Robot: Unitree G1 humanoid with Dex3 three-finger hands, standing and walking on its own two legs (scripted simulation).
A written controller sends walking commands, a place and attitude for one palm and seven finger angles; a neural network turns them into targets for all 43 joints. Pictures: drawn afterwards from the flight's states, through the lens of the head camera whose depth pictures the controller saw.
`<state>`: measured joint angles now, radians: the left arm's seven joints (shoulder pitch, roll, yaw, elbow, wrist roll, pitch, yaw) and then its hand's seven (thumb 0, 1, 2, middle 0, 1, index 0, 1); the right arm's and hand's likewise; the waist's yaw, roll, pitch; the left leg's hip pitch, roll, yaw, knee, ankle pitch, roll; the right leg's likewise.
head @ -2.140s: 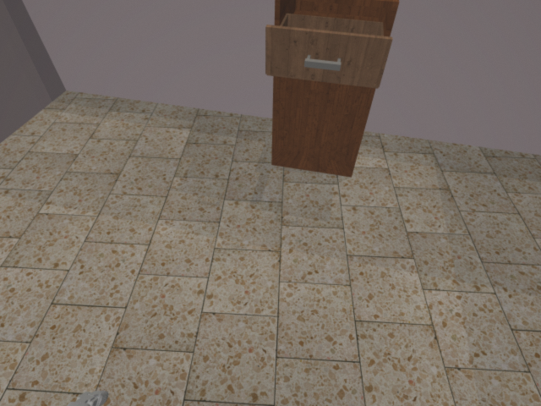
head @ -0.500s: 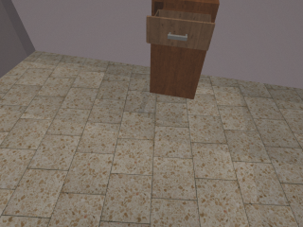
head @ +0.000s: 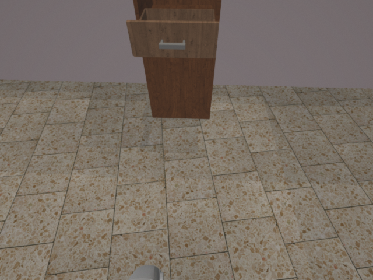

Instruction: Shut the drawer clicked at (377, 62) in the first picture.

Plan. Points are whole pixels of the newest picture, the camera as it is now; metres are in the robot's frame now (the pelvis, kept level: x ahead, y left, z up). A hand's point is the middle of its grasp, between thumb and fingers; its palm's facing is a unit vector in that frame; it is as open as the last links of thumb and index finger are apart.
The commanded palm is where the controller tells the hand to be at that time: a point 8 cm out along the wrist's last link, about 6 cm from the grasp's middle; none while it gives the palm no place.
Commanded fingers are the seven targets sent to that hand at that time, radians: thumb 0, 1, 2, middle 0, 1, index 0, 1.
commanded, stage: walk to a spot facing it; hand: left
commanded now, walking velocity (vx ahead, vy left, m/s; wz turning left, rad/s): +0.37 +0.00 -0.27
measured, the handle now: (172, 43) +1.04 +0.16 -0.01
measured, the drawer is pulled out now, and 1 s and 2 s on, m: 0.27 0.27 0.27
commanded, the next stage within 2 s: turn to face it in 0.76 s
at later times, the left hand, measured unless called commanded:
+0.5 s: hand (112, 224) +0.28 +0.25 -0.18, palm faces -0.14 -0.97 -0.19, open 7.4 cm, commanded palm none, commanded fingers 0.00 0.90 0.90 -0.20 -0.30 -0.20 -0.30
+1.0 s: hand (183, 148) +0.56 +0.07 -0.16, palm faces -0.46 -0.86 -0.20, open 7.3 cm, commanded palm none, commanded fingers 0.00 0.90 0.90 -0.20 -0.30 -0.20 -0.30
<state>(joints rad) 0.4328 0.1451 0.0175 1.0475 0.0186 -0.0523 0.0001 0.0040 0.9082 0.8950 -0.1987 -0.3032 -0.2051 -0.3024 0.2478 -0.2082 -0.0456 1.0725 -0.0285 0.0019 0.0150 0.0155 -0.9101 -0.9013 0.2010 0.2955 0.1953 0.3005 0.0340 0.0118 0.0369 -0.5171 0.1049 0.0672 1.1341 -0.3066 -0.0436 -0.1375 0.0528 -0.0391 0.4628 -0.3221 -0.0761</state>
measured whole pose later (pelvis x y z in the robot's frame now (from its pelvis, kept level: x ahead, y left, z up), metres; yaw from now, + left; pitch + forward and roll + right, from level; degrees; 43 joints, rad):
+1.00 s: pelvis +0.38 -0.04 -0.01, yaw -25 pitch -1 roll -1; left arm 0.13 0.18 0.03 0.96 0.01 -0.03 0.01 0.00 0.91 0.90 -0.20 -0.30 -0.20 -0.30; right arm 0.30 -0.18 -0.04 1.03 -0.02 -0.01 -0.01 0.01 -0.91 -0.90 0.20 0.30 0.19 0.30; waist -0.07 0.02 0.09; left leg -0.49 0.15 0.07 1.17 -0.37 -0.05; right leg -0.30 0.02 -0.13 0.52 -0.20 -0.06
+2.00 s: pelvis +0.45 -0.10 +0.00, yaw +2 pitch -1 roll +1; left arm 0.28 0.15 0.03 0.96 0.02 -0.01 0.02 0.01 0.92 0.89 -0.20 -0.30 -0.21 -0.30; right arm 0.20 -0.23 -0.07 1.00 -0.03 0.07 0.02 0.01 -0.91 -0.90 0.20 0.30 0.19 0.30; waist 0.01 0.03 0.04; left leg -0.41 0.04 0.00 0.99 -0.38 -0.05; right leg -0.19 -0.05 -0.13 0.46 -0.26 -0.03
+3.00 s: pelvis +0.70 -0.08 +0.00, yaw +3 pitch -1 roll -1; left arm 0.25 0.17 0.04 1.07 0.02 -0.05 0.02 -0.01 0.94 0.90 -0.20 -0.30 -0.21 -0.30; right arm 0.22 -0.17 -0.05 1.06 -0.02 -0.01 -0.01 0.02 -0.95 -0.90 0.20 0.30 0.19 0.30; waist 0.01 0.02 0.03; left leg -0.42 0.11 0.08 0.74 -0.30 -0.04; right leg -0.19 0.01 -0.17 0.41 -0.21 -0.06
